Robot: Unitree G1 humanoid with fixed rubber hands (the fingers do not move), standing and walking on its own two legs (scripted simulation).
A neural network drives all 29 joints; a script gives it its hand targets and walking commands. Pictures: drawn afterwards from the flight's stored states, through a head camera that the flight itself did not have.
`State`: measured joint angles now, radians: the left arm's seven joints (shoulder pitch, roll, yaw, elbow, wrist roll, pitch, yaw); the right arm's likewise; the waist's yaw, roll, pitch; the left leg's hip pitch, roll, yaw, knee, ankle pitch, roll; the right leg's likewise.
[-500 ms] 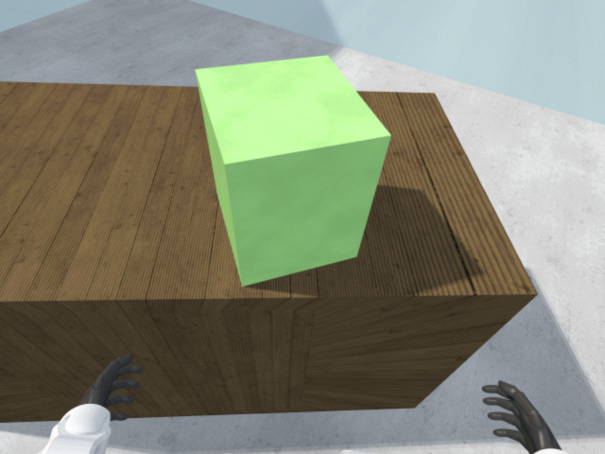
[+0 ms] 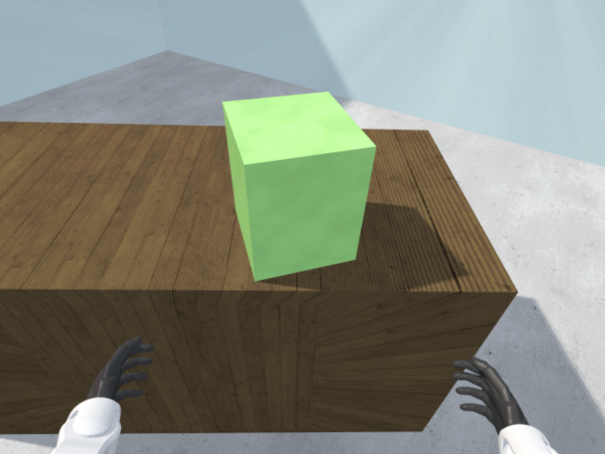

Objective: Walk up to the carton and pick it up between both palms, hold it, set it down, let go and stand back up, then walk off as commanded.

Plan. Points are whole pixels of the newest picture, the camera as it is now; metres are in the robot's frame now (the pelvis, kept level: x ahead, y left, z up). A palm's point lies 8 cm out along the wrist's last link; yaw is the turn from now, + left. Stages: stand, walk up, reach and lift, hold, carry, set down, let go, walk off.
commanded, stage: reach and lift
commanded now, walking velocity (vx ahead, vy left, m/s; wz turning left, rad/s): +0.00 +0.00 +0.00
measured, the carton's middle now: (292, 184) +0.57 +0.02 +0.07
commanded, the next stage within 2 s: none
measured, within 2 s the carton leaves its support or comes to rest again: neither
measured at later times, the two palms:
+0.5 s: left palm (98, 410) +0.17 +0.23 +0.05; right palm (490, 377) +0.21 -0.23 +0.05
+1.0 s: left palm (134, 349) +0.23 +0.20 +0.07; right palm (472, 348) +0.24 -0.21 +0.06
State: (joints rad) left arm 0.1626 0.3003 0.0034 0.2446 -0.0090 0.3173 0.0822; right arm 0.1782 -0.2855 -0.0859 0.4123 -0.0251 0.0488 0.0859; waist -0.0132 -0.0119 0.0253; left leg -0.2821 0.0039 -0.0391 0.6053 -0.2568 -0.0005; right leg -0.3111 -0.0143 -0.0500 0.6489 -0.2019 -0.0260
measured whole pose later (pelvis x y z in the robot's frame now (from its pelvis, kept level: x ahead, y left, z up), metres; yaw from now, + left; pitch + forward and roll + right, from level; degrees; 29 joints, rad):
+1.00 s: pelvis +0.02 +0.01 +0.01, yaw +4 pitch -2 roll +1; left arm 0.25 0.12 -0.08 -0.24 -0.10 0.35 0.23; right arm 0.23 -0.31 -0.05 0.06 0.26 0.06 0.12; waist -0.02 -0.05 0.01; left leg -0.27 0.00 0.00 0.40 -0.09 -0.02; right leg -0.09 0.02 -0.02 0.48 -0.36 -0.04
